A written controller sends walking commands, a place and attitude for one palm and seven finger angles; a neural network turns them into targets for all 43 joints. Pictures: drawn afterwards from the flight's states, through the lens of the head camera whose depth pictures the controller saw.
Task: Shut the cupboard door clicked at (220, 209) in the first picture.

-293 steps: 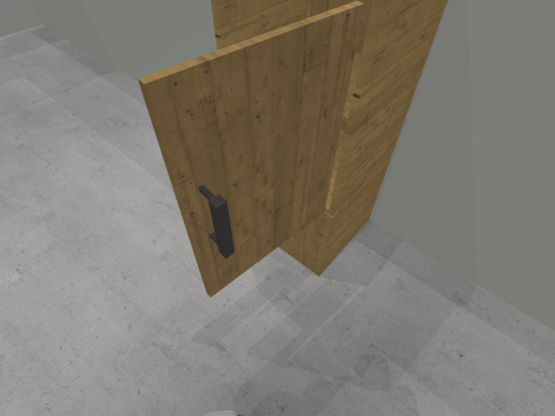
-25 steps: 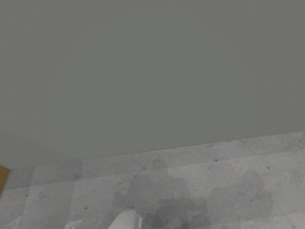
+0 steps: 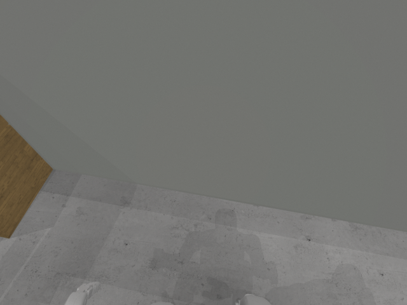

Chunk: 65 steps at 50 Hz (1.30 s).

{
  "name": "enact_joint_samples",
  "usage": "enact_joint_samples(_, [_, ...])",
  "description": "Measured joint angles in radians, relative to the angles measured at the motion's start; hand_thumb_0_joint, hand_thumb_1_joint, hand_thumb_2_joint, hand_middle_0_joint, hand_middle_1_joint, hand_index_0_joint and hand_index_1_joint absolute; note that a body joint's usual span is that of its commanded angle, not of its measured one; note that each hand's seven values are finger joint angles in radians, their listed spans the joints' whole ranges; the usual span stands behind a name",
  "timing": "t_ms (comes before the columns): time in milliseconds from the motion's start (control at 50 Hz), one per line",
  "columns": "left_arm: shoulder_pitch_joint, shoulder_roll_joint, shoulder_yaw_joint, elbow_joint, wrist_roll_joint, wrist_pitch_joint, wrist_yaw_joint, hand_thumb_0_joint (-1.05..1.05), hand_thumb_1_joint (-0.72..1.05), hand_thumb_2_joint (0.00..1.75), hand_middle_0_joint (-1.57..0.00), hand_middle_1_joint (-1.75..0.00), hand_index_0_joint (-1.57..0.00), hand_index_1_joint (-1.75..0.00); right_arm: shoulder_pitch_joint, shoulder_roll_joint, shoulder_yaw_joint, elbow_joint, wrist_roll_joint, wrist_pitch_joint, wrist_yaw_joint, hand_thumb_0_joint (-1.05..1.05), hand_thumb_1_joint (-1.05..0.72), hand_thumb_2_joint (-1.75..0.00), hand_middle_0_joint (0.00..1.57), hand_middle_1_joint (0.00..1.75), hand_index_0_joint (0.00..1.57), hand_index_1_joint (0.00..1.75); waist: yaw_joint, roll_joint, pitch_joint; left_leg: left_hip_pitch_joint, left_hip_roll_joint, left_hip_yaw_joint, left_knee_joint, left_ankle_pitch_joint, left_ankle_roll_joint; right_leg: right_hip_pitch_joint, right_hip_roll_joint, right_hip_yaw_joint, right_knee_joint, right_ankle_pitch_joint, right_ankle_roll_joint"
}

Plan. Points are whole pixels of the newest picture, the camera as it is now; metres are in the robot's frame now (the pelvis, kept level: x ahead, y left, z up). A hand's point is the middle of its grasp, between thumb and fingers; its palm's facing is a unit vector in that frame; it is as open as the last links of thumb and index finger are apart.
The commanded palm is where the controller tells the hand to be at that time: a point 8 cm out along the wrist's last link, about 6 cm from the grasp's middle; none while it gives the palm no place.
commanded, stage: turn to face it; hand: left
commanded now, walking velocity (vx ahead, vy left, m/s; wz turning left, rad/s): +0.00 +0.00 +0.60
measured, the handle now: out of the picture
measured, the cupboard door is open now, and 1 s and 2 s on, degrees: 83 83 83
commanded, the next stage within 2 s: take the last steps up to it in 1.84 s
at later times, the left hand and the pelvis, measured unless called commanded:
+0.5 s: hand out of the picture -0.02 +0.19 -0.19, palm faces +0.36 -0.90 -0.23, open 7.4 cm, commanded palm none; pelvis +0.00 -0.02 -0.01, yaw +20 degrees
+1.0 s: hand out of the picture +0.00 +0.14 -0.15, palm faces +0.57 -0.78 -0.27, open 7.4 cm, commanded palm none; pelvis +0.05 -0.07 +0.00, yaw +37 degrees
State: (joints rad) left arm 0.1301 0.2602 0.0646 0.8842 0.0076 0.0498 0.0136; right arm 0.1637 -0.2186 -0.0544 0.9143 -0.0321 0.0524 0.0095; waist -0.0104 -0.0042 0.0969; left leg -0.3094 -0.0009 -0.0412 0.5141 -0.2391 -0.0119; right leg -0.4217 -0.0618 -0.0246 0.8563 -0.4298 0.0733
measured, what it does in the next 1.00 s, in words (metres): steps on the spot, turning left: right foot, then left foot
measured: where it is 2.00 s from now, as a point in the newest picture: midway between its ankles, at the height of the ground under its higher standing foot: outside the picture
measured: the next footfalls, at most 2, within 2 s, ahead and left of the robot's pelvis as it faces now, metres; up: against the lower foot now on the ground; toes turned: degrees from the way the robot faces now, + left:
right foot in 0.06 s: +0.04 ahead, -0.14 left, +0.00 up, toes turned -1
left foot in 0.44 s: +0.01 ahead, +0.09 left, +0.00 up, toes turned +23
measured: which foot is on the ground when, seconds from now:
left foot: down 0.00-0.06, up 0.08-0.42, down 0.44-0.80, up 0.82-1.00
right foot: up 0.00-0.04, down 0.06-0.44, up 0.46-0.80, down 0.82-1.00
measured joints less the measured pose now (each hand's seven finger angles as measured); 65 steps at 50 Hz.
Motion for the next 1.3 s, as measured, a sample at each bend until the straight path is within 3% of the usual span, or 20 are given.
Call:
enact_joint_samples(60, [0.006, -0.002, -0.006, -0.022, 0.0, -0.022, -0.001, 0.01, 0.91, 0.9, -0.2, -0.3, -0.2, -0.3, 0.014, -0.008, -0.01, 0.002, 0.006, 0.015, 0.003, 0.01, -0.9, -0.9, 0.2, 0.3, 0.2, 0.3, -0.005, 0.014, -0.013, -0.04, -0.01, -0.038, 0.057, -0.023, -0.023, 0.107, 0.014, -0.013, -0.244, 0.088, -0.024])
enact_joint_samples(100, [0.006, -0.021, -0.012, -0.024, 0.008, -0.037, 0.006, 0.01, 0.9, 0.9, -0.2, -0.3, -0.2, -0.3, 0.006, -0.024, -0.022, 0.009, 0.009, 0.026, 0.005, 0.01, -0.9, -0.9, 0.2, 0.3, 0.2, 0.3, -0.006, 0.036, 0.0, -0.102, -0.019, -0.045, 0.223, -0.172, -0.024, 0.112, 0.014, -0.039, -0.24, 0.089, -0.079])
enact_joint_samples(160, [0.023, -0.05, -0.026, -0.022, 0.007, -0.04, 0.013, 0.01, 0.9, 0.9, -0.2, -0.3, -0.2, -0.3, -0.007, -0.042, -0.033, 0.019, 0.008, 0.039, 0.009, 0.01, -0.91, -0.9, 0.2, 0.3, 0.2, 0.3, -0.012, 0.044, 0.014, -0.193, -0.022, -0.003, 0.533, -0.226, -0.033, 0.146, -0.004, -0.079, -0.262, 0.091, -0.091])
enact_joint_samples(200, [0.038, -0.063, -0.032, -0.016, 0.008, -0.038, 0.016, 0.01, 0.9, 0.9, -0.2, -0.3, -0.2, -0.3, -0.014, -0.043, -0.033, 0.02, 0.01, 0.041, 0.014, 0.01, -0.91, -0.9, 0.2, 0.3, 0.2, 0.3, -0.018, 0.034, 0.017, -0.21, -0.007, 0.032, 0.608, -0.206, -0.045, 0.173, -0.016, -0.103, -0.298, 0.104, -0.091])
enact_joint_samples(340, [0.072, -0.079, -0.037, 0.001, 0.013, -0.045, 0.013, 0.01, 0.9, 0.9, -0.2, -0.3, -0.21, -0.3, -0.047, -0.024, -0.016, 0.018, 0.015, 0.039, 0.023, 0.01, -0.91, -0.9, 0.2, 0.3, 0.2, 0.3, 0.0, -0.021, 0.028, -0.112, 0.024, 0.11, 0.357, -0.207, -0.051, 0.219, -0.055, -0.199, -0.328, 0.098, -0.087])
enact_joint_samples(420, [0.091, -0.054, -0.022, 0.015, 0.011, -0.04, 0.006, 0.01, 0.9, 0.9, -0.2, -0.3, -0.21, -0.3, -0.07, -0.016, -0.006, -0.003, 0.015, 0.024, 0.024, 0.01, -0.91, -0.9, 0.2, 0.3, 0.2, 0.3, 0.015, -0.047, 0.028, -0.016, 0.018, 0.144, 0.133, -0.122, -0.028, 0.2, -0.085, -0.254, -0.242, 0.043, -0.069])
enact_joint_samples(440, [0.099, -0.047, -0.016, 0.017, 0.008, -0.035, 0.004, 0.01, 0.9, 0.9, -0.21, -0.3, -0.21, -0.3, -0.071, -0.018, -0.004, -0.013, 0.013, 0.014, 0.025, 0.01, -0.91, -0.9, 0.2, 0.3, 0.2, 0.3, 0.015, -0.047, 0.02, 0.001, 0.016, 0.139, 0.083, -0.047, 0.001, 0.175, -0.095, -0.261, -0.186, 0.02, -0.06])
enact_joint_samples(480, [0.087, -0.022, -0.009, 0.031, 0.005, -0.011, 0.004, 0.01, 0.9, 0.9, -0.2, -0.3, -0.21, -0.3, -0.08, -0.009, -0.003, -0.025, 0.009, -0.004, 0.02, 0.01, -0.91, -0.9, 0.2, 0.3, 0.2, 0.3, 0.02, -0.07, 0.026, -0.022, -0.002, 0.129, 0.122, -0.057, 0.041, 0.092, -0.093, -0.18, 0.005, -0.093, -0.029])
enact_joint_samples(540, [0.06, 0.0, 0.002, 0.048, 0.005, 0.015, 0.008, 0.01, 0.91, 0.9, -0.2, -0.3, -0.2, -0.3, -0.07, -0.001, 0.004, -0.034, 0.006, -0.015, 0.003, 0.01, -0.91, -0.9, 0.2, 0.3, 0.2, 0.3, 0.02, -0.066, 0.023, -0.02, -0.01, 0.096, 0.103, -0.071, 0.047, -0.016, -0.052, -0.072, 0.217, -0.093, -0.006])
enact_joint_samples(640, [0.032, 0.009, 0.007, 0.026, 0.005, 0.009, 0.0, 0.01, 0.91, 0.9, -0.2, -0.3, -0.2, -0.3, -0.045, 0.0, 0.009, -0.016, 0.005, -0.012, -0.004, 0.01, -0.9, -0.9, 0.2, 0.3, 0.2, 0.3, 0.024, -0.034, 0.007, 0.01, -0.013, 0.044, 0.008, -0.012, 0.035, -0.069, -0.031, -0.004, 0.212, 0.0, 0.007])
enact_joint_samples(740, [0.007, 0.005, 0.002, -0.002, 0.003, 0.001, -0.002, 0.01, 0.91, 0.9, -0.2, -0.3, -0.2, -0.3, -0.02, -0.001, 0.002, -0.004, 0.0, 0.001, 0.003, 0.01, -0.9, -0.9, 0.2, 0.3, 0.2, 0.3, 0.006, 0.002, -0.002, -0.001, -0.01, -0.016, -0.004, 0.001, 0.01, 0.0, -0.005, 0.004, -0.005, 0.006, 0.003])
enact_joint_samples(800, [0.004, -0.001, -0.006, -0.023, 0.0, -0.019, -0.003, 0.01, 0.91, 0.9, -0.2, -0.3, -0.2, -0.3, -0.003, -0.006, -0.007, -0.001, 0.005, 0.012, 0.004, 0.01, -0.9, -0.9, 0.2, 0.3, 0.2, 0.3, -0.003, 0.017, -0.009, -0.036, -0.021, -0.057, 0.046, -0.019, -0.013, 0.103, 0.018, -0.009, -0.225, 0.089, -0.007])
enact_joint_samples(880, [0.014, -0.039, -0.022, -0.029, 0.01, -0.043, 0.01, 0.01, 0.9, 0.9, -0.2, -0.3, -0.2, -0.3, -0.003, -0.032, -0.029, 0.013, 0.01, 0.032, 0.006, 0.01, -0.9, -0.9, 0.2, 0.3, 0.2, 0.3, -0.011, 0.044, 0.003, -0.154, -0.035, -0.038, 0.399, -0.241, -0.021, 0.138, 0.004, -0.062, -0.247, 0.074, -0.076])
enact_joint_samples(920, [0.029, -0.057, -0.03, -0.026, 0.008, -0.043, 0.014, 0.01, 0.9, 0.9, -0.2, -0.3, -0.2, -0.3, -0.009, -0.04, -0.032, 0.021, 0.009, 0.038, 0.01, 0.01, -0.91, -0.9, 0.2, 0.3, 0.2, 0.3, -0.015, 0.042, 0.01, -0.195, -0.023, 0.002, 0.563, -0.234, -0.035, 0.168, -0.008, -0.086, -0.274, 0.075, -0.083])
enact_joint_samples(960, [0.044, -0.07, -0.036, -0.02, 0.008, -0.043, 0.015, 0.01, 0.9, 0.9, -0.2, -0.3, -0.2, -0.3, -0.017, -0.04, -0.031, 0.024, 0.011, 0.041, 0.014, 0.01, -0.91, -0.9, 0.2, 0.3, 0.2, 0.3, -0.019, 0.03, 0.014, -0.203, -0.007, 0.035, 0.61, -0.214, -0.047, 0.196, -0.021, -0.11, -0.307, 0.084, -0.083])
enact_joint_samples(1100, [0.083, -0.074, -0.034, 0.003, 0.013, -0.046, 0.011, 0.01, 0.91, 0.9, -0.2, -0.3, -0.21, -0.3, -0.056, -0.025, -0.012, 0.022, 0.016, 0.036, 0.023, 0.01, -0.91, -0.9, 0.2, 0.3, 0.2, 0.3, 0.003, -0.025, 0.032, -0.102, 0.022, 0.116, 0.32, -0.205, -0.044, 0.243, -0.065, -0.206, -0.319, 0.062, -0.071])
enact_joint_samples(1160, [0.102, -0.051, -0.022, 0.015, 0.011, -0.042, 0.007, 0.01, 0.91, 0.9, -0.21, -0.3, -0.21, -0.3, -0.076, -0.02, -0.005, 0.003, 0.015, 0.023, 0.025, 0.01, -0.91, -0.9, 0.2, 0.3, 0.2, 0.3, 0.014, -0.045, 0.033, -0.031, 0.011, 0.146, 0.142, -0.121, -0.024, 0.229, -0.089, -0.244, -0.246, 0.013, -0.054])
enact_joint_samples(1180, [0.111, -0.043, -0.018, 0.019, 0.007, -0.038, 0.004, 0.01, 0.91, 0.9, -0.21, -0.3, -0.21, -0.3, -0.079, -0.023, -0.003, -0.007, 0.012, 0.013, 0.026, 0.01, -0.91, -0.9, 0.2, 0.3, 0.2, 0.3, 0.015, -0.047, 0.027, -0.011, 0.009, 0.146, 0.091, -0.046, 0.009, 0.204, -0.099, -0.251, -0.186, -0.01, -0.046])
enact_joint_samples(1220, [0.101, -0.018, -0.01, 0.035, 0.002, -0.013, 0.005, 0.01, 0.91, 0.9, -0.2, -0.3, -0.21, -0.3, -0.09, -0.016, -0.003, -0.021, 0.009, -0.007, 0.021, 0.01, -0.91, -0.9, 0.2, 0.3, 0.2, 0.3, 0.018, -0.065, 0.033, -0.032, -0.007, 0.136, 0.131, -0.063, 0.053, 0.116, -0.096, -0.174, 0.023, -0.113, -0.02])
enact_joint_samples(1300, [0.06, 0.007, 0.004, 0.051, 0.003, 0.017, 0.008, 0.01, 0.91, 0.9, -0.2, -0.3, -0.2, -0.3, -0.072, -0.008, 0.005, -0.031, 0.006, -0.019, -0.001, 0.01, -0.91, -0.9, 0.2, 0.3, 0.2, 0.3, 0.019, -0.054, 0.023, -0.019, -0.015, 0.089, 0.091, -0.07, 0.05, -0.026, -0.046, -0.054, 0.266, -0.088, 0.003])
